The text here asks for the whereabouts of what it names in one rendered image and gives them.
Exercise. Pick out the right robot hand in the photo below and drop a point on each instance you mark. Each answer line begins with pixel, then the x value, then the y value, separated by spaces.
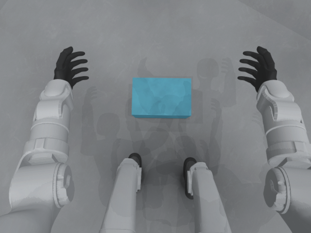
pixel 265 67

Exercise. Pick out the robot right upper arm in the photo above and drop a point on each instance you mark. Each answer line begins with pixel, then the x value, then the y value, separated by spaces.
pixel 288 191

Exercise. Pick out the robot left upper arm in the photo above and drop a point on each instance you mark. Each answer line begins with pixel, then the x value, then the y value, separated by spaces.
pixel 38 193

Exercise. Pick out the right robot forearm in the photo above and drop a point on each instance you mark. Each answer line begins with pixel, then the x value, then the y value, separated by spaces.
pixel 287 139

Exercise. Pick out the right robot thigh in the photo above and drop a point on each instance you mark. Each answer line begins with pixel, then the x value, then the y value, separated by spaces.
pixel 209 213

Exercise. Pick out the carton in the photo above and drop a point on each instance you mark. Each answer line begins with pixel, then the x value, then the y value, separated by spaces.
pixel 161 97

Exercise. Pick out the left robot foot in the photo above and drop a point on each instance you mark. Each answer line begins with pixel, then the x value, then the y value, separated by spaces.
pixel 136 157

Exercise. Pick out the left robot hand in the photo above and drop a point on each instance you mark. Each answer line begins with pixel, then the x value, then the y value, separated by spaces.
pixel 64 66

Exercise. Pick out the left robot forearm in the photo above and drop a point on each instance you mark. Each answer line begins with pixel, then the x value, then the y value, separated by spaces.
pixel 48 141

